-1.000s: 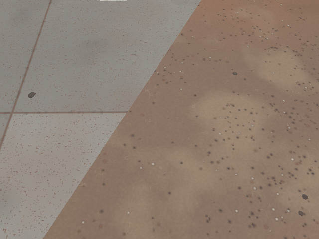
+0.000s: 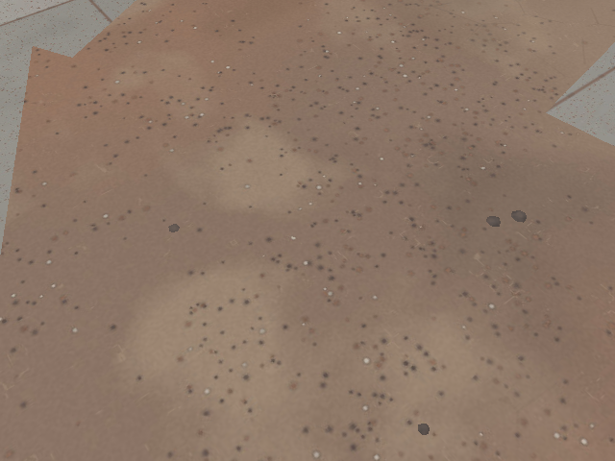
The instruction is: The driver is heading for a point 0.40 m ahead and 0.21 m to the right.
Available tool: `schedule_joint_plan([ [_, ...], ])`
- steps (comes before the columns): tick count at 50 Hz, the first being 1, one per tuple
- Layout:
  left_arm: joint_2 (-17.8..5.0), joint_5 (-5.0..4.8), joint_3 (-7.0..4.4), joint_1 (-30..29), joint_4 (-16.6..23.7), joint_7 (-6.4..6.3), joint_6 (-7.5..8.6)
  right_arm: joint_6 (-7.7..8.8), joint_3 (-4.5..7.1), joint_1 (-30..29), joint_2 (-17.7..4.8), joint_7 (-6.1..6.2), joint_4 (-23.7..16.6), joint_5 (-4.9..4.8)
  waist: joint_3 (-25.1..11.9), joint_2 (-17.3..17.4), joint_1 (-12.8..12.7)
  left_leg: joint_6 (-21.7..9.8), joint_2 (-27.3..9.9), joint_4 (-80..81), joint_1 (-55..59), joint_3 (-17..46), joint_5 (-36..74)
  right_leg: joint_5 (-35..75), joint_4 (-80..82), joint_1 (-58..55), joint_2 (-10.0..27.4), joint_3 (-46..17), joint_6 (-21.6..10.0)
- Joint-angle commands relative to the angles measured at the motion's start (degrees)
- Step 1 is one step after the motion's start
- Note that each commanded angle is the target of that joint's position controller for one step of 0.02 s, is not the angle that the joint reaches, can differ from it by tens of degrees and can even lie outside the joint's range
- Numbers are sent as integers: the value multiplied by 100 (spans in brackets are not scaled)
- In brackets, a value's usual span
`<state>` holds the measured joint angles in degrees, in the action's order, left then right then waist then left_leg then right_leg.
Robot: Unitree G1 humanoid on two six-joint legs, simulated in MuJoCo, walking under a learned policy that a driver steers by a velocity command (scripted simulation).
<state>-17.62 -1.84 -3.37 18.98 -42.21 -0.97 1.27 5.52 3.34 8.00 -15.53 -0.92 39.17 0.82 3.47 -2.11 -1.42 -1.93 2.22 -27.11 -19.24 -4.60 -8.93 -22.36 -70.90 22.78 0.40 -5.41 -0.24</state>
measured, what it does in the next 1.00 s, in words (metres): walks ahead, turning right: right foot, then left foot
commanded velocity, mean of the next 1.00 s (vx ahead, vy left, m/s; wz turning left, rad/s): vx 0.30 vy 0.00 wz -0.36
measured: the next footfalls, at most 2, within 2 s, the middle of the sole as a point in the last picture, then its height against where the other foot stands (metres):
right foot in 0.36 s outside the picture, level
left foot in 0.80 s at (340, 405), level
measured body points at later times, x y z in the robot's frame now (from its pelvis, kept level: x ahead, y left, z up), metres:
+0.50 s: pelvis +0.27 -0.08 +0.00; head +0.32 -0.11 +0.44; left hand +0.50 +0.14 -0.09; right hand +0.30 -0.39 -0.12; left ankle +0.22 +0.10 -0.63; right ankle +0.31 -0.17 -0.73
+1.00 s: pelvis +0.43 -0.08 +0.00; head +0.45 -0.09 +0.45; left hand +0.61 +0.13 -0.13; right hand +0.51 -0.37 -0.10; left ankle +0.53 -0.01 -0.73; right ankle +0.32 -0.17 -0.73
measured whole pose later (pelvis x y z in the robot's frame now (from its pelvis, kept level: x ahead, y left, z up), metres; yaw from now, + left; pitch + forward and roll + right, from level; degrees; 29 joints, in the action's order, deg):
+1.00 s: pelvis +0.43 -0.08 +0.00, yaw -20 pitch +1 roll +0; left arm -14.8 0.6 -1.6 12.2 -48.0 -1.4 -1.9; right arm 1.5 0.5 5.5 -13.3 -1.4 44.0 0.7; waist 1.2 -0.7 -0.8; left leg -1.6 0.5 -31.1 -21.7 -1.8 -10.4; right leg -22.8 -29.9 7.9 -1.5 -3.4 -0.1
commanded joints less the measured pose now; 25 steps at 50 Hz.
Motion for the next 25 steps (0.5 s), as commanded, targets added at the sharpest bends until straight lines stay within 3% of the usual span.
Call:
schedule_joint_plan([
  [1, -436, -18, -148, -17, 538, 26, 13, 102, 182, 303, -557, 46, -104, -17, -355, 709, 144, -1056, -1757, 1692, 1112, 1754, 75, 215, 183, 1145, 666, -177, -1],
  [3, -269, 22, -95, -285, 668, 30, -55, 157, 229, 282, -668, 40, 26, -91, -131, 610, 122, -1105, -1826, 1948, 935, 1353, 326, 329, 686, 1349, 775, -113, 28],
  [5, -233, 84, -63, -494, 757, 68, -46, 165, 292, 338, -860, 40, 121, -96, -107, 520, 157, -1139, -1869, 2056, 1071, 985, 613, 908, 1177, 1522, 825, -79, 67],
  [9, -191, 59, -18, -1111, 850, 225, 63, 87, 315, 377, -1018, 56, 229, -111, 2, 422, 373, -852, -1562, 2018, 1248, 13, 1080, 2219, 2521, 1256, 673, 275, -6],
  [12, -194, 36, -7, -1670, 1062, 328, 77, -8, 355, 696, -1189, 58, 366, -184, 130, 418, 575, -711, -1664, 1927, 1708, -266, 1144, 2315, 3176, 1229, 558, 528, -117],
  [14, -279, 48, -43, -1842, 1197, 385, 65, -95, 391, 808, -1314, 60, 432, -258, 170, 465, 552, -617, -1786, 1675, 2114, -391, 1683, 1911, 3437, 1230, 439, 674, -264],
  [16, -501, 86, -166, -1562, 1228, 399, 26, -188, 437, 809, -1498, 89, 433, -314, -144, 641, 276, -491, -1803, 836, 2395, -600, 3546, 1274, 3532, 636, 64, 989, -491],
  [17, -703, 85, -293, -948, 1099, 385, 0, -243, 438, 756, -1529, 105, 414, -345, -500, 645, -112, -389, -1710, -99, 2287, -765, 4283, 1190, 3699, -190, -205, 1149, -659],
  [18, -1035, 55, -497, 91, 809, 318, -40, -266, 365, 756, -1374, 136, 373, -325, -1024, 519, -638, -188, -1501, -1418, 1618, -929, 4143, 1449, 3948, -1694, -442, 1127, -886],
  [19, -1629, 6, -677, 783, 662, 197, -101, -229, 190, 979, -895, 147, 179, -106, -1516, -477, -698, 138, -1084, -3442, -335, -970, 1283, 1176, 4057, -3573, 665, -794, -1429],
  [20, -1936, 30, -640, 364, 940, 216, 0, -65, -11, 1121, -471, 106, -126, -51, -2325, -1386, -165, 377, 21, -5106, -2047, 120, -2600, 557, 5034, -4526, 1941, -4081, -2461],
  [21, -1269, 110, -432, 206, 1034, 276, 105, 56, 127, 552, -1101, 51, -133, -245, -2180, -471, -515, 312, -309, -5369, -2490, 895, -2353, 1398, 5289, -4357, 1949, -3638, -2156],
  [22, -1004, 168, -332, 22, 959, 283, 170, 109, 115, 369, -1112, 28, -169, -341, -1530, -350, -384, 237, -527, -5077, -2466, 807, -1925, 2762, 5124, -3652, 1786, -2566, -1938],
  [23, -845, 130, -290, -268, 917, 281, 197, 106, 96, 397, -1022, 82, -80, -219, -1148, 125, -134, 261, -799, -4582, -2215, 770, -1613, 3758, 4965, -2928, 1490, -1782, -1693],
  [24, -658, 140, -225, -531, 930, 253, 195, 53, 114, 391, -1019, 124, -13, -87, -948, 159, 13, 293, -929, -4252, -1899, 743, -1429, 4303, 5061, -2368, 1324, -1314, -1565],
  [25, -732, 215, -222, -664, 950, 221, 203, -23, 117, 512, -1036, 118, 2, -108, -908, -155, 166, 368, -953, -4218, -1443, 759, -1364, 4816, 5130, -1807, 1330, -1180, -1648],
])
